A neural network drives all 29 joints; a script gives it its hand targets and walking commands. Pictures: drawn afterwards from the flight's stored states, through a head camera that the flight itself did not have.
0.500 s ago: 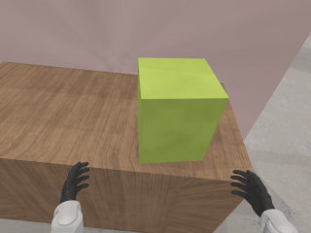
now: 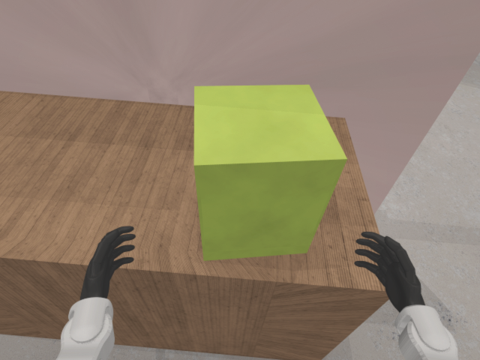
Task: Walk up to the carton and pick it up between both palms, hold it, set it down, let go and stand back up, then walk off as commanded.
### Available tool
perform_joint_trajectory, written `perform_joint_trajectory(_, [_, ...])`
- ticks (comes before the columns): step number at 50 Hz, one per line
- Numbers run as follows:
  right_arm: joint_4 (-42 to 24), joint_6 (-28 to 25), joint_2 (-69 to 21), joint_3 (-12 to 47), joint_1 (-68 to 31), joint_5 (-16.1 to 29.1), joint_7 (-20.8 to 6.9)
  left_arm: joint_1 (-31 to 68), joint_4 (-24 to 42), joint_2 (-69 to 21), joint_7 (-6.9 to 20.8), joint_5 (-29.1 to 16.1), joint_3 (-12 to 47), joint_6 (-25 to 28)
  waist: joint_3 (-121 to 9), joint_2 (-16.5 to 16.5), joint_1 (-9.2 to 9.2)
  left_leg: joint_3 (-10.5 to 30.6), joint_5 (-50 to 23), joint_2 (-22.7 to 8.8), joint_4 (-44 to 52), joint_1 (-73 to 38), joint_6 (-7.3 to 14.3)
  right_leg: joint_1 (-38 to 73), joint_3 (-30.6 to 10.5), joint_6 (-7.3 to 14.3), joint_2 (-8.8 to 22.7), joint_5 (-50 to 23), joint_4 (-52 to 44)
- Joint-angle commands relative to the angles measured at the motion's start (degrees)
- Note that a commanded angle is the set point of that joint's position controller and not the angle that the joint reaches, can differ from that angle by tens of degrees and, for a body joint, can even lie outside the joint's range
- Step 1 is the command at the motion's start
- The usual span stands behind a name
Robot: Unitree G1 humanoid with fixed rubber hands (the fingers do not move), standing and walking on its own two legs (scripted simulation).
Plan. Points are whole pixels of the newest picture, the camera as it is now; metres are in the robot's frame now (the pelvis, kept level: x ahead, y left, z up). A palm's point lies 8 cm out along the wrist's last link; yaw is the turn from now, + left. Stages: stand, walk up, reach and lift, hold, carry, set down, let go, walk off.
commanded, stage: reach and lift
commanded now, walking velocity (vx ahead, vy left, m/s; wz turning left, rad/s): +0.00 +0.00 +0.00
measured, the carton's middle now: (254, 175) +0.46 -0.01 +0.04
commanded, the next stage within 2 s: none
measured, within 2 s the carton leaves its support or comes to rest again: neither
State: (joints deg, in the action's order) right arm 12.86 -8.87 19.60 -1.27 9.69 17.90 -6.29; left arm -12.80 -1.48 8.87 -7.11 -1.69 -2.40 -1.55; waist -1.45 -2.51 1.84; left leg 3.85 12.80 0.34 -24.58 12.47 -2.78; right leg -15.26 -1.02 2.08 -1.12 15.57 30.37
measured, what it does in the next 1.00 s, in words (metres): stands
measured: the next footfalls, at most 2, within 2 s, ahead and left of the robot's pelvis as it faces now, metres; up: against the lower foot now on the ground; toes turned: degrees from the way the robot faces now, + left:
none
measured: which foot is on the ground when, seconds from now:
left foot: down 0.00-1.00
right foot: down 0.00-1.00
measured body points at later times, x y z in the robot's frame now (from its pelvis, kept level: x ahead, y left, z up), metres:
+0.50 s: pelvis -0.01 +0.01 +0.00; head -0.02 +0.02 +0.45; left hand +0.29 +0.22 +0.10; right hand +0.30 -0.22 +0.09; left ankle +0.00 +0.15 -0.74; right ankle +0.00 -0.09 -0.74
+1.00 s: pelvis -0.02 +0.01 +0.00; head -0.03 +0.01 +0.45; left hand +0.34 +0.23 +0.16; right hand +0.36 -0.21 +0.15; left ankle +0.00 +0.15 -0.74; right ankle +0.00 -0.09 -0.74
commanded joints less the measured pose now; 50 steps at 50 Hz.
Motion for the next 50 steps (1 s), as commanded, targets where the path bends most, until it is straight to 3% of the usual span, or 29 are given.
perform_joint_trajectory(1, [-11.04,1.2,11.06,0.86,-9.83,2.03,1.63,10.23,13.67,5.2,-0.52,-7.77,-3.69,-1.95,-7.54,-1.03,0.88,-6.99,-14.07,1.6,6.97,-7.49,0.86,10.04,-3.8,-1.98,1.06,-20.14,-13.67])
perform_joint_trajectory(6, [-15.7,5.47,12.98,-2.4,-18.53,2.41,1.36,19.99,18.2,5.19,-2.41,-9.68,-2.61,-7.19,-5.84,1.61,1.24,-7.14,-8.86,0.79,8.49,-7.03,0.77,4.88,-2.56,-0.31,0.03,-6.46,-15.19])
perform_joint_trajectory(11, [-17.33,10.56,15.46,-5.32,-25.76,2.34,1.1,28.25,18.75,5.05,-3.9,-11.25,-1.7,-13.94,-6.4,2.82,1.36,-6.89,-2.79,0.27,9.58,-4.85,0.94,3.16,-2.58,0.22,-0.08,-1.45,-14.41])
perform_joint_trajectory(17, [-13.15,17.92,17.18,-4.9,-30.91,2.86,2.19,32.75,14.43,4.92,-2.92,-9.88,-5.38,-24.75,-7.45,1.57,1.31,-7.01,-4.47,0.43,9.46,-4.77,1.66,5.78,-3.41,-0.5,0.09,-5.05,-13.93])
perform_joint_trajectory(21, [-11.86,21.0,17.53,-3.49,-35.82,3.8,2.92,37.69,16.13,6.12,-2.37,-8.46,-9.01,-29.32,-10.49,1.41,1.91,-7.09,-9.48,0.91,8.48,-5.52,1.69,7.95,-3.78,-1.37,-0.01,-11.0,-13.09])
perform_joint_trajectory(27, [-10.74,22.67,17.85,-2.38,-42.61,5.17,3.45,43.82,20.07,7.58,-2.47,-7.87,-11.85,-31.44,-15.0,2.05,2.58,-7.13,-16.02,1.21,6.87,-6.17,1.29,10.55,-3.72,-2.44,-0.26,-19.82,-11.24])
perform_joint_trajectory(33, [-6.11,24.63,19.39,-1.9,-48.26,5.92,3.95,46.89,16.79,8.18,-1.98,-7.26,-13.06,-33.84,-15.7,1.97,2.64,-6.95,-17.27,1.12,6.52,-5.93,1.0,11.61,-3.62,-2.84,-0.31,-23.39,-10.95])
perform_joint_trajectory(43, [-1.18,26.62,20.99,-2.06,-64.01,6.96,3.28,60.54,7.55,11.71,-2.71,-9.16,-12.83,-36.31,-18.22,1.38,4.45,-6.92,-10.79,0.64,6.77,-0.9,1.69,9.84,-3.37,-2.64,-0.51,-15.51,-11.12])
perform_joint_trajectory(50, [9.2,28.59,22.06,-0.89,-72.56,7.09,1.75,69.71,-3.62,13.74,-3.74,-10.17,-11.21,-35.85,-19.01,1.23,5.36,-6.91,-5.55,-0.23,7.18,2.92,2.08,8.61,-3.32,-2.0,-0.42,-8.98,-11.25])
